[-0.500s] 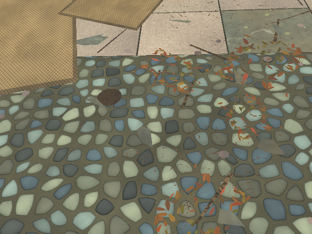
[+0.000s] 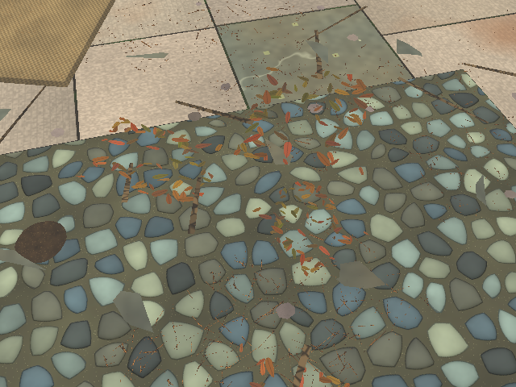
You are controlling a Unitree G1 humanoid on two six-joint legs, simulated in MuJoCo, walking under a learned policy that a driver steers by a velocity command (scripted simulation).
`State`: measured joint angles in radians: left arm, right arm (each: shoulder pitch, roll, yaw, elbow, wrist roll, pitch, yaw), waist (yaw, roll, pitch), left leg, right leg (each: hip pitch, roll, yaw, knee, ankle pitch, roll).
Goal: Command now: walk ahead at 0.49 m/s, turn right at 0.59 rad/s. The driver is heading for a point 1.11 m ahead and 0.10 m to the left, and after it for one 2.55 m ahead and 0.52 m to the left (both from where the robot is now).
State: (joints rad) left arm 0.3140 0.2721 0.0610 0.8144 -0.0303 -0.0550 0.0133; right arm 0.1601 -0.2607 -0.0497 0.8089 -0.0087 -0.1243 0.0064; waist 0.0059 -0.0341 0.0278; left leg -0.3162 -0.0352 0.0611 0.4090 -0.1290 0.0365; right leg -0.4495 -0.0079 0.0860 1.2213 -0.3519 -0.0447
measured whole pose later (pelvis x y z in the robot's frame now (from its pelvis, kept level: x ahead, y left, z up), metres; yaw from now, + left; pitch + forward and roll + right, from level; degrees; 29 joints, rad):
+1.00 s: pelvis +0.53 -0.02 -0.02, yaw +14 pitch +1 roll -1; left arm 0.26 0.27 0.06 0.83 -0.03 -0.10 0.01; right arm 0.14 -0.28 -0.08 0.74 0.02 -0.05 0.05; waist 0.01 0.00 0.06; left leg -0.46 -0.07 0.05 0.63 -0.21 0.11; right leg -0.29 -0.05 -0.01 1.23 -0.45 0.01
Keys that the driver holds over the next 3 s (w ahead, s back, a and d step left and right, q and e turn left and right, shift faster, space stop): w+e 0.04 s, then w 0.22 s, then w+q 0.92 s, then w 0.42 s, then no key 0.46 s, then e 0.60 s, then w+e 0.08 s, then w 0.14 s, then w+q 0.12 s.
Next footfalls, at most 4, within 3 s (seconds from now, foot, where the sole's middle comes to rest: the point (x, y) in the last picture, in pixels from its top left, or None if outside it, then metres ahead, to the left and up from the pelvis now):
0.36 right None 0.34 -0.18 -0.77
0.90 left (244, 325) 0.63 0.07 -0.77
1.42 right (273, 223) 0.97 -0.01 -0.77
1.88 left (185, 199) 1.06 0.27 -0.77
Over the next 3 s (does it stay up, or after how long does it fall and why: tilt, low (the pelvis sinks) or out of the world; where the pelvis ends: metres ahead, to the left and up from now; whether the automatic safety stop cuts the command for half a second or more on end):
stays up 1.10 0.08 0.02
